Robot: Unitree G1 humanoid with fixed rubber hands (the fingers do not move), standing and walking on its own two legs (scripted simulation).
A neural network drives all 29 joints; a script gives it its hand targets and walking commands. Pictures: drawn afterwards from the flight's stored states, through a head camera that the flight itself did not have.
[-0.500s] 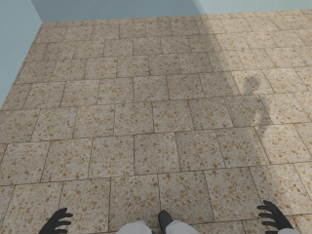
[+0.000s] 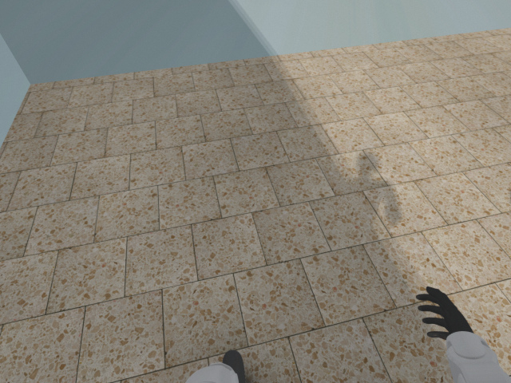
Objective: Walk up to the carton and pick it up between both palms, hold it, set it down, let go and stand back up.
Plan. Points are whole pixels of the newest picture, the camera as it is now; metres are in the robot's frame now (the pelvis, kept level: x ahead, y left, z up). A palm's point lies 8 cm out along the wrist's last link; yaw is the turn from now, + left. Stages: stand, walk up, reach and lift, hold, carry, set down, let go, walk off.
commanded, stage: walk up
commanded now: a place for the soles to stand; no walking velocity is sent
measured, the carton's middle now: out of the picture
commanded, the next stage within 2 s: none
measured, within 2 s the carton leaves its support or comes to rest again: neither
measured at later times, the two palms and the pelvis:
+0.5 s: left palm out of the picture +0.04 +0.25 -0.08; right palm out of the picture -0.15 -0.34 -0.06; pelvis -0.15 -0.01 +0.02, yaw -17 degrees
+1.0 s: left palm out of the picture -0.14 +0.30 -0.10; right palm out of the picture -0.23 -0.33 -0.06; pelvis -0.26 +0.02 +0.00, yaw -27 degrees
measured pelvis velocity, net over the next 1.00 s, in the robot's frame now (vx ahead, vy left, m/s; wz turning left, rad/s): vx -0.26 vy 0.02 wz -0.47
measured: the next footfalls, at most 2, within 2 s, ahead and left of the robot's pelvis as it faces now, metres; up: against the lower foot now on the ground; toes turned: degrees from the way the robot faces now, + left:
left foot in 0.30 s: -0.09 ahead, +0.02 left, +0.00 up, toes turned -11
right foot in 0.54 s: -0.13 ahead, -0.17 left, +0.00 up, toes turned -13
